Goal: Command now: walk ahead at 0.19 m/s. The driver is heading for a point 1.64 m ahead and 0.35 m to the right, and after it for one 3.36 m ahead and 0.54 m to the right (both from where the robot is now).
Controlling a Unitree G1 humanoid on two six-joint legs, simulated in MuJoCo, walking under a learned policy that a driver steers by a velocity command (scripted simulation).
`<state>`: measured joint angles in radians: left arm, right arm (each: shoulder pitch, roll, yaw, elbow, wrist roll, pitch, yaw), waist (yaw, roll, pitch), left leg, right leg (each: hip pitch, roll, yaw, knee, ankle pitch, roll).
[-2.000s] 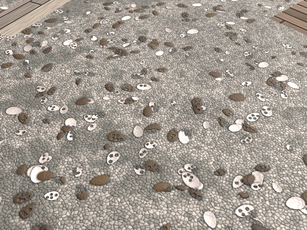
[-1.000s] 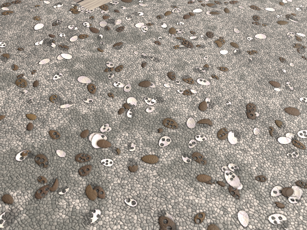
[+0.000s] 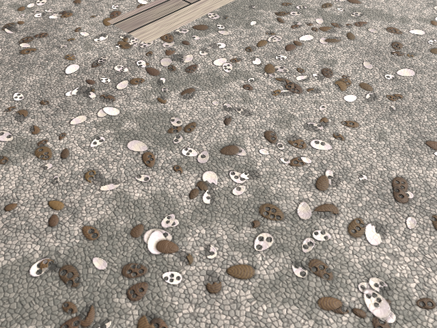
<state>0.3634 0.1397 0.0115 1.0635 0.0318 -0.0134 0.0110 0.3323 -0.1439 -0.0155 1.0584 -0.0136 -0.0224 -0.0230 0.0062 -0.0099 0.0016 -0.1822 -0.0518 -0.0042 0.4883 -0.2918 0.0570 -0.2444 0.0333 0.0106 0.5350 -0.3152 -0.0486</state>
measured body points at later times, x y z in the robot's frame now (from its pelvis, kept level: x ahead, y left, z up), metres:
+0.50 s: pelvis +0.18 -0.03 +0.00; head +0.21 -0.04 +0.45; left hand +0.05 +0.18 -0.14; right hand +0.35 -0.24 -0.13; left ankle +0.34 +0.08 -0.69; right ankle +0.05 -0.10 -0.74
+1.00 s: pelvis +0.46 -0.01 +0.01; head +0.48 +0.00 +0.46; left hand +0.60 +0.22 -0.13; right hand +0.37 -0.23 -0.14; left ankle +0.39 +0.06 -0.74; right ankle +0.62 -0.16 -0.68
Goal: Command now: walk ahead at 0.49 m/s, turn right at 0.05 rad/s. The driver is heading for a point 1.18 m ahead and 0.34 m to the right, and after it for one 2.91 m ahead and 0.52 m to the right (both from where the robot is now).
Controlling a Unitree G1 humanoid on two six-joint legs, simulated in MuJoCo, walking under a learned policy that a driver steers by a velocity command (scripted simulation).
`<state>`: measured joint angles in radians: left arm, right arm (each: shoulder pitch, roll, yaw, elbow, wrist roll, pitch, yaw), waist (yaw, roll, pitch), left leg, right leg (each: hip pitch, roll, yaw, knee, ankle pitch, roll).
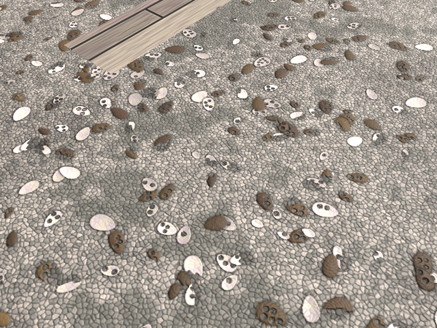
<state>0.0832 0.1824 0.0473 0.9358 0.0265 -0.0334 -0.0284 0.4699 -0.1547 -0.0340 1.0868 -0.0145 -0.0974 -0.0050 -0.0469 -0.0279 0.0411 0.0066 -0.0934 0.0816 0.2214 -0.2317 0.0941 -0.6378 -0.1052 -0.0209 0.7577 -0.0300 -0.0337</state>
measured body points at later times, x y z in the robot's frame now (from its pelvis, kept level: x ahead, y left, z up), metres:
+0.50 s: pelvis +0.28 -0.07 +0.00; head +0.30 -0.09 +0.45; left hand +0.29 +0.19 -0.13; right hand +0.39 -0.34 -0.12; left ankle +0.45 +0.08 -0.67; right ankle +0.23 -0.11 -0.74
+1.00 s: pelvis +0.56 -0.09 +0.00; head +0.59 -0.09 +0.45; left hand +0.78 +0.09 -0.13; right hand +0.46 -0.34 -0.12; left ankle +0.58 -0.01 -0.74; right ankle +0.54 -0.24 -0.67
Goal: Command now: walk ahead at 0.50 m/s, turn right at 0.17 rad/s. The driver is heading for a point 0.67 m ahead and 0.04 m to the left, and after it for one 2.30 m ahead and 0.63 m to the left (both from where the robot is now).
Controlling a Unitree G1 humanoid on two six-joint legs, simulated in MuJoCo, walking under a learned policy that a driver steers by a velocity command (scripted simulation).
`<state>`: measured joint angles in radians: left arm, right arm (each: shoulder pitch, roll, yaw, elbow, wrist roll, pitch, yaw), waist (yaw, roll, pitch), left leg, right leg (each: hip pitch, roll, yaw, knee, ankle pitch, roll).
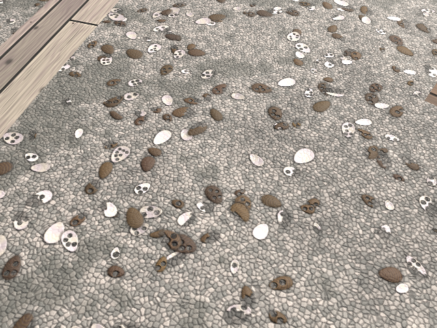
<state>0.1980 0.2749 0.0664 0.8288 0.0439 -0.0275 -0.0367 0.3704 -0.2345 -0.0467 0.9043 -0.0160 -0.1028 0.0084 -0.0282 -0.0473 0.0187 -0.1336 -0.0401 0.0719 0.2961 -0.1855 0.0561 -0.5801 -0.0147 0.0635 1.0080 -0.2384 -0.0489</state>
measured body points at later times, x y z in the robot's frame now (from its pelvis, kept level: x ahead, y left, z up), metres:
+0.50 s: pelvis +0.25 -0.06 +0.00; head +0.26 -0.07 +0.45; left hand +0.27 +0.21 -0.13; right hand +0.34 -0.32 -0.14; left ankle +0.31 +0.10 -0.68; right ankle +0.23 -0.12 -0.75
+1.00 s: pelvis +0.52 +0.00 +0.00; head +0.54 +0.01 +0.45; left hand +0.59 +0.25 -0.14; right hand +0.55 -0.27 -0.14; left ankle +0.54 +0.05 -0.75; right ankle +0.52 -0.15 -0.67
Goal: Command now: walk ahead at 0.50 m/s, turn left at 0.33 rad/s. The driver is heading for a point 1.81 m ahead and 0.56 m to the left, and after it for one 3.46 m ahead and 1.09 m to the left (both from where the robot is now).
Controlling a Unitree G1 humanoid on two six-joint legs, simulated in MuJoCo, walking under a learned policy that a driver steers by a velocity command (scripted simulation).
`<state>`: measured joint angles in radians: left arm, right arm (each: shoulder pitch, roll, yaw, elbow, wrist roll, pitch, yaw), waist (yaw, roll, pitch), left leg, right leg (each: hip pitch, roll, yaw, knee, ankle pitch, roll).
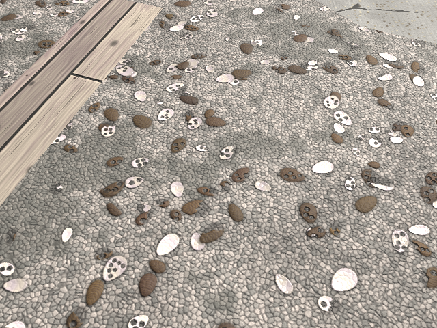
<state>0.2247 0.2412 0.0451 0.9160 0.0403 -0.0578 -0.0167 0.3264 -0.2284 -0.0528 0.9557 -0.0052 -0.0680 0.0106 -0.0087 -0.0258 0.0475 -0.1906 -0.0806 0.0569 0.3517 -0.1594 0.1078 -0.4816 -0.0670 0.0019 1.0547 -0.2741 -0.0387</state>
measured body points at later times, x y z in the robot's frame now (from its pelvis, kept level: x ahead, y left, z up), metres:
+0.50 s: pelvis +0.12 -0.04 -0.01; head +0.16 -0.05 +0.44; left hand +0.19 +0.25 -0.11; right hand +0.29 -0.29 -0.14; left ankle +0.04 +0.06 -0.65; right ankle +0.25 -0.10 -0.74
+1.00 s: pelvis +0.17 +0.01 +0.00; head +0.17 +0.04 +0.45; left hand +0.17 +0.30 -0.13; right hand +0.26 -0.25 -0.12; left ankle +0.03 +0.02 -0.74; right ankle +0.35 -0.08 -0.68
